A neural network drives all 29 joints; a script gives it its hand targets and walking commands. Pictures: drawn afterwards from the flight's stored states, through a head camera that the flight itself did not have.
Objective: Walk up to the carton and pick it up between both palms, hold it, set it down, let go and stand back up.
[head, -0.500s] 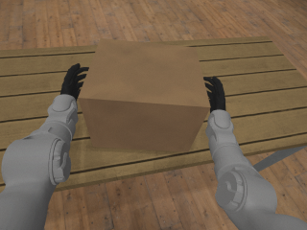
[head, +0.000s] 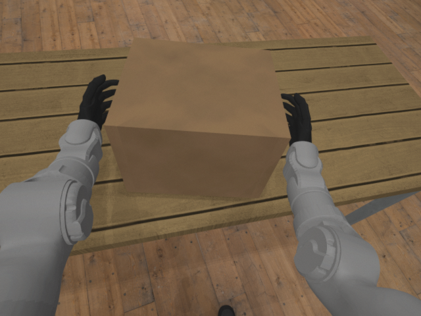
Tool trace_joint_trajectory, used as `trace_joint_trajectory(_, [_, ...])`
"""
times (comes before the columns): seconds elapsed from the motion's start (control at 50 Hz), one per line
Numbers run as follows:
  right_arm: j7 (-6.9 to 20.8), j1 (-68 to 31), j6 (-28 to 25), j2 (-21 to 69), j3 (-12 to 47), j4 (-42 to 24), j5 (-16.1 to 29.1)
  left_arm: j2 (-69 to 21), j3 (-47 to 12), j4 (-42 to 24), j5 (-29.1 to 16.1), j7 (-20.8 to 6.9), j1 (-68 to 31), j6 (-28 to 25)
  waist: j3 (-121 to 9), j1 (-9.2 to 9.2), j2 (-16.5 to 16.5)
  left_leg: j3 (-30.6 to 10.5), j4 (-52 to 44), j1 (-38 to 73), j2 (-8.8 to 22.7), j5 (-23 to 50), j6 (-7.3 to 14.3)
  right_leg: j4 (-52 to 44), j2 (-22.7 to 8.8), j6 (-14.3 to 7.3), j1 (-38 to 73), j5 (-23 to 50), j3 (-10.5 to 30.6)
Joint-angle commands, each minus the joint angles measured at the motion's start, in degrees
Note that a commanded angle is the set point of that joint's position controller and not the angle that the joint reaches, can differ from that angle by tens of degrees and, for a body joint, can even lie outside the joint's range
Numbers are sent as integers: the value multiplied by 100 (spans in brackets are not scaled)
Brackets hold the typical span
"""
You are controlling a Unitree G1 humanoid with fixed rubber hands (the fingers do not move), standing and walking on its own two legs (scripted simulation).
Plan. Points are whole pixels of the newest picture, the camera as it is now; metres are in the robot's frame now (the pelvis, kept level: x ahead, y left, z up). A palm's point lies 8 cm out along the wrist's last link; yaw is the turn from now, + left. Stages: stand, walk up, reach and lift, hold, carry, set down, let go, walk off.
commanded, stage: set down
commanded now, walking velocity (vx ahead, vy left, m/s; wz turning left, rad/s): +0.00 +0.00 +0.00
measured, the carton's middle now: (198, 120) +0.52 -0.06 +0.00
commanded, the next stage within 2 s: none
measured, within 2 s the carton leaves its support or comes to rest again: rests again in 0.44 s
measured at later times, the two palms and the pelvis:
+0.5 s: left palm (94, 119) +0.50 +0.15 +0.06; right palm (298, 137) +0.41 -0.23 +0.06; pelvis +0.01 +0.00 +0.00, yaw +0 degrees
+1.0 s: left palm (95, 122) +0.50 +0.15 +0.05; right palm (296, 142) +0.41 -0.23 +0.05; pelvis +0.00 +0.00 +0.00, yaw +0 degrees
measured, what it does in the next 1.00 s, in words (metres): stands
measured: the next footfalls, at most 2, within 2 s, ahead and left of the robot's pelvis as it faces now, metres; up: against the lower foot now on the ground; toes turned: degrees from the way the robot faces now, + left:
none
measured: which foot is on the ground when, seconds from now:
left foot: down 0.00-1.00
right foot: down 0.00-1.00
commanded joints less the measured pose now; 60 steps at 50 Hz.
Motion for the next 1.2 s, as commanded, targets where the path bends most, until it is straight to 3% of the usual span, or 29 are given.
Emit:
trace_joint_trajectory(0.0, [793,-2920,-68,2332,1404,-42,-417,-2784,-220,-864,565,-935,-3410,-305,-3899,-46,782,-46,-46,1775,112,1899,-614,385,100,-145,1890,2542,-135])
trace_joint_trajectory(0.22, [772,-2553,41,2385,1427,-183,-463,-2622,22,-860,755,-989,-3103,-254,-3551,-40,640,-38,-272,1354,62,1420,-483,437,1,-70,2284,2698,-74])
trace_joint_trajectory(0.52, [782,-2283,90,2382,1290,-295,-586,-2735,161,-979,1013,-982,-2848,-103,-3380,37,808,-81,-100,1981,140,1989,-612,290,98,-86,1659,2397,-205])
trace_joint_trajectory(0.86, [771,-2090,153,2529,1122,-425,-847,-2683,410,-930,1242,-1029,-2653,-56,-3216,77,658,-24,-221,1575,81,1469,-507,362,35,5,1754,2304,-181])
trace_joint_trajectory(1.18, [742,-1954,201,2320,921,-132,-874,-2485,542,-784,1353,-1000,-2482,37,-2821,98,686,-45,-136,1819,127,1428,-508,260,78,-26,1109,1653,-249])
